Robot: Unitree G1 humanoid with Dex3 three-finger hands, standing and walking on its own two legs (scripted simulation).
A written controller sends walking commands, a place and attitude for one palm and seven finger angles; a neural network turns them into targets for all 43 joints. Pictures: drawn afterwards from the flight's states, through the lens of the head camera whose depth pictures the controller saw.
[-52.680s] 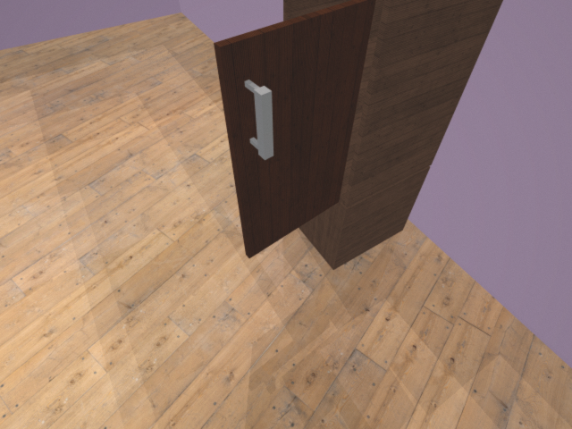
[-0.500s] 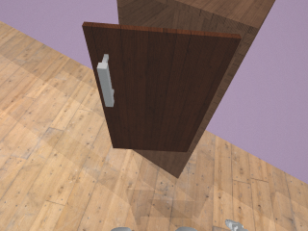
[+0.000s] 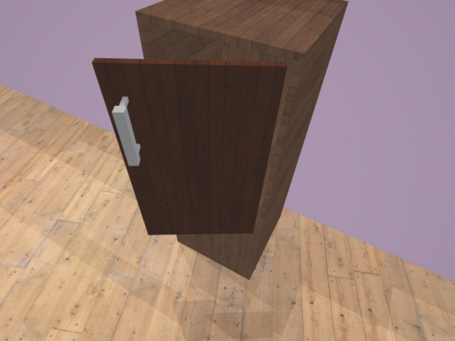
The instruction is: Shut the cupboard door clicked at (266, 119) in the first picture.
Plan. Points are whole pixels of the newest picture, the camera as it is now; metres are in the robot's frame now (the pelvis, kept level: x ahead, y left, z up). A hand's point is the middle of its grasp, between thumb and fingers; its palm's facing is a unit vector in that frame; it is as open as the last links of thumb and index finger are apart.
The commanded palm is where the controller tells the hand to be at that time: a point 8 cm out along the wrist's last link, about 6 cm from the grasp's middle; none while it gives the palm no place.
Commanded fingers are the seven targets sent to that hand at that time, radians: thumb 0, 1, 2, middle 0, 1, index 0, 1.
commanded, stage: come to a stop and stand still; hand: left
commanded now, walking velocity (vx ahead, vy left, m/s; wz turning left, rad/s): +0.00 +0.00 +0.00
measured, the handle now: (129, 132) +0.49 +0.22 +0.11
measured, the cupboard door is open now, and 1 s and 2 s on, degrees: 31 31 31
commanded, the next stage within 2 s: look again from close up in 0.16 s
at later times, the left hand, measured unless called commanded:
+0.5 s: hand out of the picture +0.01 +0.19 -0.18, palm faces +0.02 -0.98 -0.20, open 7.4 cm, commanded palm none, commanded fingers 0.00 0.90 0.90 -0.20 -0.30 -0.20 -0.30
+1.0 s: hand (103, 314) +0.19 +0.22 -0.06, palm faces +0.23 -0.96 -0.18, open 7.3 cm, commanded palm +0.13 +0.26 -0.06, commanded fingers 0.00 0.90 0.90 -0.33 -0.44 -0.33 -0.44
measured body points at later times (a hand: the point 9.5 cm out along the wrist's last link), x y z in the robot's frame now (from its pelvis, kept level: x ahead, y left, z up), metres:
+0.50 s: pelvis +0.02 +0.02 -0.01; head +0.03 +0.02 +0.44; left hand +0.01 +0.24 -0.17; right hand +0.05 -0.21 -0.17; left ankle +0.08 +0.12 -0.74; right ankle -0.04 -0.12 -0.74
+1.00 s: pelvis +0.02 +0.02 -0.02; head +0.03 +0.03 +0.43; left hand +0.17 +0.27 -0.04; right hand +0.13 -0.23 -0.12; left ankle +0.08 +0.12 -0.74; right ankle -0.02 -0.11 -0.73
